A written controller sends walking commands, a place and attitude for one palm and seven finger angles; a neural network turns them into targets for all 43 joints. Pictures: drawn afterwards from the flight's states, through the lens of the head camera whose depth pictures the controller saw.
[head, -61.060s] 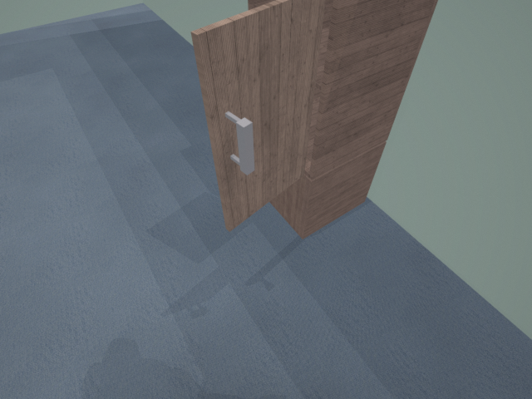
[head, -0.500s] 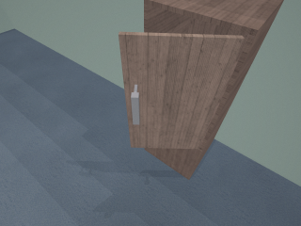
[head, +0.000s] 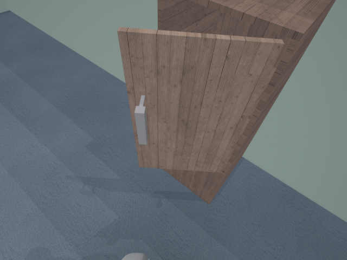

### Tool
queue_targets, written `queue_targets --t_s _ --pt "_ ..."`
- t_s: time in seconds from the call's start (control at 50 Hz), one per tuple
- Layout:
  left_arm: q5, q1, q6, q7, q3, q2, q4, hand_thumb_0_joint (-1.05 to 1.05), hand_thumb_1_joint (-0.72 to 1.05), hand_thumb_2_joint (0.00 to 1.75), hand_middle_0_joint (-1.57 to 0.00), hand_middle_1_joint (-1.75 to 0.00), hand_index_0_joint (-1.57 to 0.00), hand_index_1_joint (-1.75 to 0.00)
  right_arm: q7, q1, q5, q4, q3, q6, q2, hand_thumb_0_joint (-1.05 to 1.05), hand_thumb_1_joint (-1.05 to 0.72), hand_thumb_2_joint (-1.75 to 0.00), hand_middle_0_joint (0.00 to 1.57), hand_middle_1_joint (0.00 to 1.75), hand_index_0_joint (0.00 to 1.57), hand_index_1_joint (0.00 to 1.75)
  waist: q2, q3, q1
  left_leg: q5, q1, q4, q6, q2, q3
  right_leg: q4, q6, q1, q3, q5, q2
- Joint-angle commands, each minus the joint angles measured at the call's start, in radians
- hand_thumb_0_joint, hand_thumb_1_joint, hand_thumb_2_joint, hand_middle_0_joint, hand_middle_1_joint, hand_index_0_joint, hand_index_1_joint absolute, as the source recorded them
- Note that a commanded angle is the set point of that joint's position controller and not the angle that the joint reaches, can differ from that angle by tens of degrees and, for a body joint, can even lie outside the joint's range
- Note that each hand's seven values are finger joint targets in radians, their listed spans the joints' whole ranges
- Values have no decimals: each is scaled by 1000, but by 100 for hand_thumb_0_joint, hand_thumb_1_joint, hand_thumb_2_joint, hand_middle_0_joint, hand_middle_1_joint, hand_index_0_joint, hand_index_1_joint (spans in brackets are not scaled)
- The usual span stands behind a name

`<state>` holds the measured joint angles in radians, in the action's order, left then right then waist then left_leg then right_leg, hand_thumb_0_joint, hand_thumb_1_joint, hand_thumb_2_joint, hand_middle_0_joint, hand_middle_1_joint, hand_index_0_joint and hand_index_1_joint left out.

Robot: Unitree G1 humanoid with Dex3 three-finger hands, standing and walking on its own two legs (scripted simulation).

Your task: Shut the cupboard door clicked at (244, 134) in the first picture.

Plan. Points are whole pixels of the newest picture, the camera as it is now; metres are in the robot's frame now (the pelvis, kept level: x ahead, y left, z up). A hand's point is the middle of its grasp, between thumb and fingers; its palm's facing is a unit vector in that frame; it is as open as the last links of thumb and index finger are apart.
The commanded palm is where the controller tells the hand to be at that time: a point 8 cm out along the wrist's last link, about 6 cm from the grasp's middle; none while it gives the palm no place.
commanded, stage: shuffle to correct the standing spot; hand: left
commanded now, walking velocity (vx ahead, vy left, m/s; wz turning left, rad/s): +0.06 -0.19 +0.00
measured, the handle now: (143, 120) +0.47 +0.13 +0.01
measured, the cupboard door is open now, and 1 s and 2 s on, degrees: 36 36 36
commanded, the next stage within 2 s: come to a stop and stand still in 0.40 s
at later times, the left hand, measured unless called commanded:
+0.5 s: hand out of the picture +0.11 +0.12 -0.17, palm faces +0.01 -0.98 -0.18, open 7.4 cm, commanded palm none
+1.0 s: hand out of the picture +0.01 +0.07 -0.16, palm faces +0.15 -0.96 -0.23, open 7.4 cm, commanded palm none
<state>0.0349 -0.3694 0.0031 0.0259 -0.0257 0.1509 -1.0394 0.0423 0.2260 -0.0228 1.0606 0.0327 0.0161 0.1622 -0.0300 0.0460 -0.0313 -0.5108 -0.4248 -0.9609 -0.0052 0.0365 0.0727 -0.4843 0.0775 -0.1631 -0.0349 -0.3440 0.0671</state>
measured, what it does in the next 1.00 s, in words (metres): steps to the right: left foot, then right foot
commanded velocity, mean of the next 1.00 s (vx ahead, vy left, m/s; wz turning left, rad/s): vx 0.01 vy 0.01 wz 0.04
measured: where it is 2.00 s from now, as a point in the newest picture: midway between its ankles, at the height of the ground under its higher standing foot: outside the picture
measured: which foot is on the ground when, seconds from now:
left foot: up 0.00-0.08, down 0.10-0.56, up 0.58-1.00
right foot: down 0.00-0.10, up 0.12-0.54, down 0.56-1.00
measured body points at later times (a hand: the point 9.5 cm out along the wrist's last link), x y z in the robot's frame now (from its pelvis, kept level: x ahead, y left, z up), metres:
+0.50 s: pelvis +0.04 -0.06 +0.01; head +0.07 -0.05 +0.46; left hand +0.11 +0.17 -0.15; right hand +0.03 -0.30 -0.14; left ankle +0.03 +0.08 -0.73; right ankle +0.05 -0.22 -0.70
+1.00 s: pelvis +0.02 -0.12 +0.01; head +0.05 -0.12 +0.46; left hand +0.01 +0.12 -0.14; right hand +0.14 -0.34 -0.14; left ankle +0.02 +0.02 -0.68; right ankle +0.05 -0.22 -0.73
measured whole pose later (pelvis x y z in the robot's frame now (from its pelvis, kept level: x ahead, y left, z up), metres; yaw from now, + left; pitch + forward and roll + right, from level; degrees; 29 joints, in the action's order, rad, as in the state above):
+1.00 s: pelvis +0.02 -0.12 +0.01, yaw +3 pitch +0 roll +2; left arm 0.03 -0.30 0.01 0.04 -0.04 0.17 -1.01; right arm 0.00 0.14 -0.02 0.98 0.05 0.06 0.18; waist -0.03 0.05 -0.06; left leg -0.39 -0.42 -0.89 0.05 0.00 0.03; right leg -0.49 0.03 -0.26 -0.09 -0.23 -0.06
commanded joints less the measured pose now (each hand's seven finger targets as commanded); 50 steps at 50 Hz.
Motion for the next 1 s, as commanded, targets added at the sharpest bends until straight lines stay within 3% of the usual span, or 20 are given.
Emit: queue_targets --t_s 0.0,0.04,0.06,0.08,0.1,0.12,0.16,0.24,0.4,0.44,0.48,0.5,0.54,0.56,0.58,0.6,0.62,0.68,0.82,0.98 --pt "7 -40 0 5 -31 138 42 0 90 90 -20 -30 -20 -30 1 -13 9 -90 7 -33 33 0 -90 -90 20 30 20 30 -76 -23 28 93 33 196 -3 -9 37 98 143 1 193 624 -226" --pt "-4 -20 6 1 -29 122 46 0 90 90 -20 -30 -20 -30 8 94 6 -48 8 -43 43 0 -90 -90 20 30 20 30 -35 -63 74 299 241 442 -12 -17 41 -24 83 -57 143 586 -159" --pt "-11 -37 4 -3 -29 110 43 0 90 90 -20 -30 -20 -30 19 189 2 -19 18 -50 91 0 -90 -90 20 30 20 30 34 -124 114 436 432 533 -41 74 -45 -184 36 -142 122 467 -136" --pt "-20 -84 3 -11 -26 59 48 0 90 90 -20 -30 -20 -30 26 243 -8 -14 38 -56 192 0 -90 -90 20 30 20 30 306 -171 109 730 551 573 -165 382 -410 -447 -38 -339 23 -34 -35" --pt "-9 -71 9 -8 -31 109 65 0 90 90 -20 -30 -20 -30 29 261 -3 -24 38 -43 222 0 -90 -90 20 30 20 30 250 -167 113 827 504 617 -276 523 -569 -643 -48 -400 65 -267 -31" --pt "3 -42 17 -7 -39 126 80 0 90 90 -20 -30 -20 -30 28 202 0 -49 33 -39 213 0 -90 -90 20 30 20 30 143 -75 91 746 385 638 -313 528 -520 -722 -51 -430 112 -234 -75" --pt "12 9 28 -16 -48 97 65 0 90 90 -20 -30 -20 -30 31 97 -7 -58 12 -48 137 0 -90 -90 20 30 20 30 147 61 41 724 200 665 -231 391 -360 -768 -80 -442 112 -95 -96" --pt "7 -35 49 -29 -38 44 43 0 90 90 -20 -30 -20 -30 20 70 -9 -74 17 -60 116 0 -90 -90 20 30 20 30 154 14 3 694 136 669 -160 245 -130 -737 -105 -347 55 68 -102" --pt "-8 154 44 -32 -30 54 121 0 90 90 -20 -30 -20 -30 2 133 -25 -75 56 -26 195 0 -90 -90 20 30 20 30 246 -15 71 596 230 640 -151 243 -157 -305 -122 -287 -29 -15 -117" --pt "-11 160 38 -35 -32 61 129 0 90 90 -20 -30 -20 -30 2 125 -25 -78 66 -17 212 0 -90 -90 20 30 20 30 261 -29 70 576 207 611 -142 255 -187 -215 -112 -223 -35 -22 -101" --pt "-14 94 27 -38 -42 78 113 0 90 90 -20 -30 -20 -30 2 104 -20 -83 75 -9 228 0 -90 -90 20 30 20 30 222 -73 35 523 160 526 -97 235 -176 -37 -101 -77 -55 90 -77" --pt "-11 45 16 -36 -50 109 96 0 90 90 -20 -30 -20 -30 -2 113 -14 -79 74 -7 205 0 -90 -90 20 30 20 30 138 -97 14 407 107 449 -52 178 -132 77 -101 34 -29 170 -97" --pt "-2 -12 -8 -11 -65 239 74 0 90 90 -20 -30 -20 -30 -9 128 0 -107 31 -2 37 0 -90 -90 20 30 20 30 -296 -127 -4 -125 -110 124 25 -23 -7 171 -48 138 282 446 -416" --pt "-11 -1 -13 -9 -43 212 79 0 90 90 -20 -30 -20 -30 -9 114 2 -107 27 8 55 0 -90 -90 20 30 20 30 -200 -135 -9 -113 -38 56 8 0 -98 197 5 17 280 381 -430" --pt "-8 67 -23 -8 -35 179 82 0 90 90 -20 -30 -20 -30 -18 110 1 -93 26 6 37 0 -90 -90 20 30 20 30 -178 -83 22 -40 -56 31 11 10 -87 196 21 2 214 409 -381" --pt "-12 91 -31 -4 -37 169 81 0 90 90 -20 -30 -20 -30 -20 118 0 -74 25 8 44 0 -90 -90 20 30 20 30 -250 -82 30 -9 -66 1 22 8 -71 173 8 17 228 520 -359" --pt "-14 108 -34 3 -29 148 81 0 90 90 -20 -30 -20 -30 -19 129 4 -55 27 6 54 0 -90 -90 20 30 20 30 -219 -76 36 23 -64 -18 34 10 -68 145 22 36 203 637 -354" --pt "-14 68 -38 11 -31 152 79 0 90 90 -20 -30 -20 -30 -23 97 10 -53 24 10 57 0 -90 -90 20 30 20 30 -123 -63 16 74 -72 -16 53 -2 -56 99 67 64 173 813 -370" --pt "-8 17 -19 29 -56 192 72 0 90 90 -20 -30 -20 -30 -36 -5 2 -106 34 40 83 0 -90 -90 20 30 20 30 -94 -29 -19 100 -147 -89 67 -13 -89 148 137 58 244 583 -440" --pt "6 36 -6 16 -62 213 79 0 90 90 -20 -30 -20 -30 -48 -57 12 -143 22 16 50 0 -90 -90 20 30 20 30 -151 -39 -17 127 73 234 39 -37 -31 176 99 -87 210 225 -374"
